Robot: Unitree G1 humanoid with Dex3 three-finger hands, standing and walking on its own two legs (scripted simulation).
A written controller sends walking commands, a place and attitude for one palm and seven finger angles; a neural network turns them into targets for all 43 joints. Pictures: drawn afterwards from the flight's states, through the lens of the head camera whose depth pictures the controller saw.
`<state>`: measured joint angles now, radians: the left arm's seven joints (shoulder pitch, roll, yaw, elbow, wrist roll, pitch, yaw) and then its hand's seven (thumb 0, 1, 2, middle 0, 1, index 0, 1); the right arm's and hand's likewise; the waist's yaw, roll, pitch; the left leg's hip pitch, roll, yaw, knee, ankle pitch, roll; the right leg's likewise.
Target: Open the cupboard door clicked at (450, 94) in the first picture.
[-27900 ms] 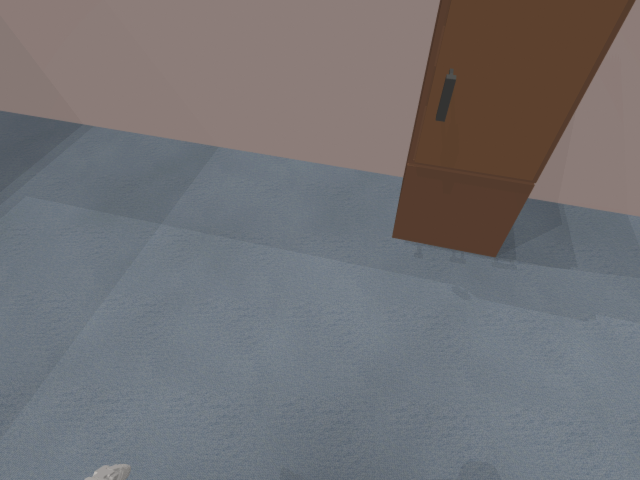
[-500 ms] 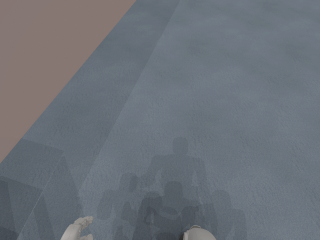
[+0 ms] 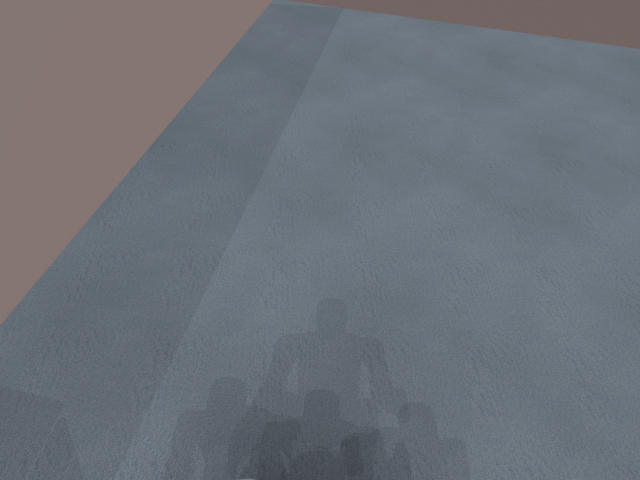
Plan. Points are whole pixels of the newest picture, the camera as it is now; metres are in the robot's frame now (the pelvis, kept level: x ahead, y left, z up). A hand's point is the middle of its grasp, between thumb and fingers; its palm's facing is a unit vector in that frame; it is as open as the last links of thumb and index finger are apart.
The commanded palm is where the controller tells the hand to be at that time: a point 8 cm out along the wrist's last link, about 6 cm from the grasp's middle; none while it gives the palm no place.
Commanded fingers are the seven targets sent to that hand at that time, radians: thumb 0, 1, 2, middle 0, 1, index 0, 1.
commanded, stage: walk to a spot facing it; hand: left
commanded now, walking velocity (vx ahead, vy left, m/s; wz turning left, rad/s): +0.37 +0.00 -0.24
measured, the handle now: out of the picture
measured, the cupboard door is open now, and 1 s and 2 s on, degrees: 49 49 49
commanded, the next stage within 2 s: turn to face it in 0.28 s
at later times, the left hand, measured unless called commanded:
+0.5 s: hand (250, 402) +0.25 +0.12 -0.16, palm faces +0.03 -0.98 -0.18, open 7.3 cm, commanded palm none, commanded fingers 0.00 0.90 0.90 -0.20 -0.30 -0.20 -0.30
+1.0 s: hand (261, 318) +0.39 +0.13 -0.14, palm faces +0.31 -0.91 -0.27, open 7.4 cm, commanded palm none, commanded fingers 0.00 0.90 0.90 -0.20 -0.30 -0.20 -0.30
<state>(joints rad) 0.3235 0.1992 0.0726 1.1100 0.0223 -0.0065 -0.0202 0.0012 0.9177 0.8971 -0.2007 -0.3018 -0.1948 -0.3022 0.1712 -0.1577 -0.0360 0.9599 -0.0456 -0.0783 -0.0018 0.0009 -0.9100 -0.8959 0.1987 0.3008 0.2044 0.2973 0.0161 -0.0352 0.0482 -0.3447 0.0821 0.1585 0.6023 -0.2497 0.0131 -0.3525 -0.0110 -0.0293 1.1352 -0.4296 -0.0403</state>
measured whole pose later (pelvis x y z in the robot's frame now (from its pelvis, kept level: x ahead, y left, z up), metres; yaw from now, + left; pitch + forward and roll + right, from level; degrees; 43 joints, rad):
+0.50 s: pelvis +0.23 -0.05 +0.02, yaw +0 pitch +1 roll +0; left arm 0.26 0.17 0.05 1.08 0.02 -0.06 0.01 0.00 0.93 0.90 -0.20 -0.30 -0.20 -0.30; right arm 0.22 -0.17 -0.04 1.05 -0.02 -0.02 0.01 0.01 -0.91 -0.90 0.20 0.30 0.20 0.30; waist -0.01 -0.01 0.06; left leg -0.46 0.09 0.11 0.74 -0.28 -0.02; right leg -0.12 -0.03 -0.16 0.41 -0.30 -0.03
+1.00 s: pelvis +0.35 -0.09 +0.01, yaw +17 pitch +1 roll +2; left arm 0.16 0.20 0.06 0.89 0.03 0.01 0.02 0.00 0.91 0.90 -0.20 -0.30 -0.20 -0.30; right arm 0.17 -0.25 -0.09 0.94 -0.02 0.08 0.01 0.01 -0.91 -0.90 0.20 0.30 0.20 0.30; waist -0.01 0.00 0.06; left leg -0.51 0.00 0.03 1.04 -0.47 -0.04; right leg -0.24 -0.10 -0.12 0.57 -0.34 0.01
